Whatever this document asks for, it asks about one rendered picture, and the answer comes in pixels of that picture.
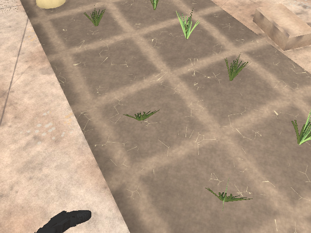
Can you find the left robot hand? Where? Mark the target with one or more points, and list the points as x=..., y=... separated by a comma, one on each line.
x=64, y=220

